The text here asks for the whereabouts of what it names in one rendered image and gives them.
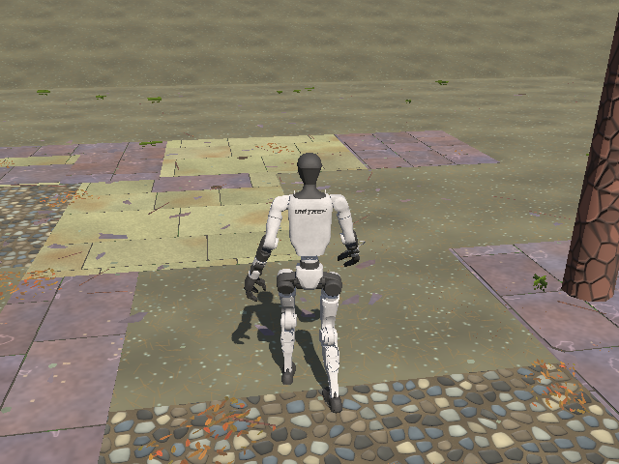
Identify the right robot hand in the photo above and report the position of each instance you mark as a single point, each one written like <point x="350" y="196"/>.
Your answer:
<point x="353" y="261"/>

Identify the right robot upper arm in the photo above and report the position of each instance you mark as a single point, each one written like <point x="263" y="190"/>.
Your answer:
<point x="340" y="205"/>

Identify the left robot forearm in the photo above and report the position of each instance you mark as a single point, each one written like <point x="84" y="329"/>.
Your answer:
<point x="260" y="260"/>

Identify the left robot foot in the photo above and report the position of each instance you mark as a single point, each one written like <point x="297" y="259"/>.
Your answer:
<point x="287" y="378"/>

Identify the right robot forearm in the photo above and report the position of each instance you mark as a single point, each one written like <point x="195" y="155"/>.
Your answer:
<point x="353" y="249"/>

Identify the left robot hand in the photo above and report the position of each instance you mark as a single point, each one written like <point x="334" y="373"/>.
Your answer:
<point x="249" y="287"/>

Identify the left robot upper arm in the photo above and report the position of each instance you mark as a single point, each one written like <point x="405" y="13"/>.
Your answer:
<point x="278" y="205"/>

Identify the robot right shin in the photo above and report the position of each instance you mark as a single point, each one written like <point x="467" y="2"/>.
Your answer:
<point x="331" y="363"/>

